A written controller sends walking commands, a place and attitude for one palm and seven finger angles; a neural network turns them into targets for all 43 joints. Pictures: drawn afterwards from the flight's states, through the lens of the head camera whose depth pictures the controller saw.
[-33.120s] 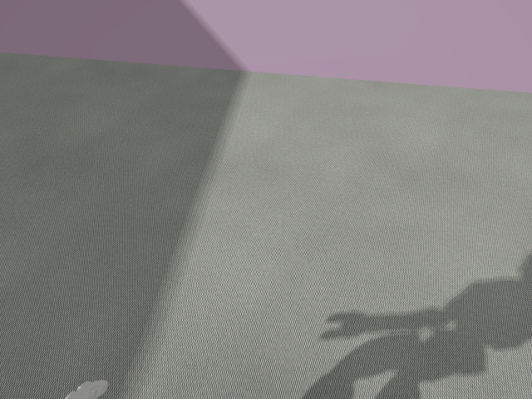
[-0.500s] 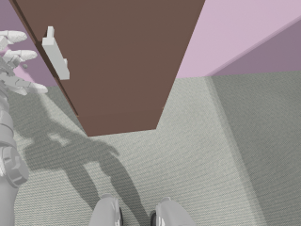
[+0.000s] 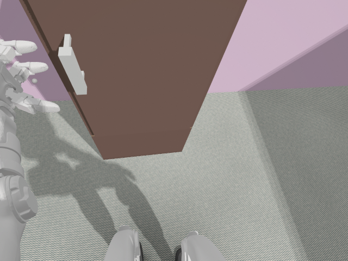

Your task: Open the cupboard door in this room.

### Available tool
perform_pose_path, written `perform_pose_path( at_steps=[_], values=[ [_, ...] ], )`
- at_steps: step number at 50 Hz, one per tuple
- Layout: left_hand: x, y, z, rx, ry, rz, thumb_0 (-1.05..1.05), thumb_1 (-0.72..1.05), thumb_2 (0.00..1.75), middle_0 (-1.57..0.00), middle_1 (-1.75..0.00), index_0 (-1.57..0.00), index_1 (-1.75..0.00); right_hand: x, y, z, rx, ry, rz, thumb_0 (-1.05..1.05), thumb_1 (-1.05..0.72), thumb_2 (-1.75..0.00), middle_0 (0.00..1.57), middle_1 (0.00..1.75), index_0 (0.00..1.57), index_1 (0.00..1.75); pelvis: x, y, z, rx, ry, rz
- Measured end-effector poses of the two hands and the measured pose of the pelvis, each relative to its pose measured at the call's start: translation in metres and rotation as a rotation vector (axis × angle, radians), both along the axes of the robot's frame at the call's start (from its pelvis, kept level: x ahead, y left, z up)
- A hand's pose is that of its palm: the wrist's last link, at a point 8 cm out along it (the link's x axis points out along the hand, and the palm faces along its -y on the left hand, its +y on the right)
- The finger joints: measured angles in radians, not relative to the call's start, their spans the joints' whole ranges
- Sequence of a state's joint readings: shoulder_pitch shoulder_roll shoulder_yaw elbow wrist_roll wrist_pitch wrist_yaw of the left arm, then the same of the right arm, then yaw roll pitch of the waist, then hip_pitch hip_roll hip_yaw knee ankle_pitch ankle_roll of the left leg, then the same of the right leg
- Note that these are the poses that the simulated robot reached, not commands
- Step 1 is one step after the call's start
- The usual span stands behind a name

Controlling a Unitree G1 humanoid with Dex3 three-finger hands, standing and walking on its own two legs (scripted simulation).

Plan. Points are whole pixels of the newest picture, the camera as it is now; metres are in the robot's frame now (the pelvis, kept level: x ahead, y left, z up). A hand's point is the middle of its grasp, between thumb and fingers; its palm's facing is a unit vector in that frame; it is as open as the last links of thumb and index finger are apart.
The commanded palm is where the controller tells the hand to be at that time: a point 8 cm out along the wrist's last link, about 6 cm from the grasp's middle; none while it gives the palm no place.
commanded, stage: move the hooked fingers beside the handle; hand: left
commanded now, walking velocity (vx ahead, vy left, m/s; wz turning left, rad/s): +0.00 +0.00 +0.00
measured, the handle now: (74, 66) +0.53 +0.20 +0.07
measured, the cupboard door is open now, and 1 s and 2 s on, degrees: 0 0 0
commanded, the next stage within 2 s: slide the fingers in behind the handle in 0.32 s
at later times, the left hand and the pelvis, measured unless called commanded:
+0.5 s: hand (41, 79) +0.49 +0.26 +0.06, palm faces +0.09 -1.00 +0.00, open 14.0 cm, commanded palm +0.47 +0.30 +0.07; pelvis -0.01 +0.00 -0.01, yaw +0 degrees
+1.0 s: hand (52, 78) +0.50 +0.24 +0.07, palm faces +0.12 -0.99 +0.00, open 14.1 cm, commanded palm +0.47 +0.26 +0.07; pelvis +0.00 -0.01 +0.00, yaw +1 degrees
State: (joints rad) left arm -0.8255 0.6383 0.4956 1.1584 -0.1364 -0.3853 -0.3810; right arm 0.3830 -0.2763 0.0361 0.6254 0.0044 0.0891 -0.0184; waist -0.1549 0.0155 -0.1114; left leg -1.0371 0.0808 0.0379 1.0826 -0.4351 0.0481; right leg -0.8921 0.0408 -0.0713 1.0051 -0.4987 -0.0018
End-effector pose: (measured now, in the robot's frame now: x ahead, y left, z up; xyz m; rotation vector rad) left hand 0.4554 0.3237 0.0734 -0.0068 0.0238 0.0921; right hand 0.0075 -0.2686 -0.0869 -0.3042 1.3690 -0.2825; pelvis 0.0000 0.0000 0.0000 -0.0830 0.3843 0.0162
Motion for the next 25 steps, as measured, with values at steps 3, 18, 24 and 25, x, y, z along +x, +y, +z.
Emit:
perform_pose_path(
  at_steps=[3, 18, 24, 25],
  values=[
    [-0.001, -0.002, 0.001, 0.000, 0.000, -0.002, -0.01, -0.50, 0.30, -0.30, -1.20, -0.30, -1.20, 0.006, 0.000, 0.000, 0.000, -0.018, 0.011, 0.00, -0.91, -0.89, 0.21, 0.30, 0.21, 0.30, 0.000, 0.001, 0.000, 0.001, -0.004, 0.003],
    [0.005, -0.006, -0.005, 0.009, 0.002, 0.009, -0.01, -0.50, 0.30, -0.30, -1.20, -0.30, -1.20, 0.003, -0.004, -0.006, -0.011, -0.019, 0.025, 0.00, -0.91, -0.89, 0.20, 0.30, 0.21, 0.30, -0.007, -0.002, -0.007, 0.000, 0.009, 0.006],
    [0.011, -0.006, -0.008, 0.005, 0.018, 0.003, -0.01, -0.50, 0.30, -0.30, -1.20, -0.30, -1.20, -0.009, -0.006, -0.007, -0.013, 0.016, 0.003, 0.00, -0.91, -0.89, 0.20, 0.30, 0.21, 0.30, -0.007, -0.004, -0.008, -0.001, 0.019, 0.002],
    [0.011, -0.007, -0.008, 0.007, 0.020, 0.001, -0.01, -0.50, 0.30, -0.30, -1.20, -0.30, -1.20, -0.011, -0.006, -0.007, -0.012, 0.022, 0.001, 0.00, -0.91, -0.89, 0.20, 0.30, 0.21, 0.30, -0.007, -0.004, -0.008, -0.002, 0.020, 0.002]
  ],
)
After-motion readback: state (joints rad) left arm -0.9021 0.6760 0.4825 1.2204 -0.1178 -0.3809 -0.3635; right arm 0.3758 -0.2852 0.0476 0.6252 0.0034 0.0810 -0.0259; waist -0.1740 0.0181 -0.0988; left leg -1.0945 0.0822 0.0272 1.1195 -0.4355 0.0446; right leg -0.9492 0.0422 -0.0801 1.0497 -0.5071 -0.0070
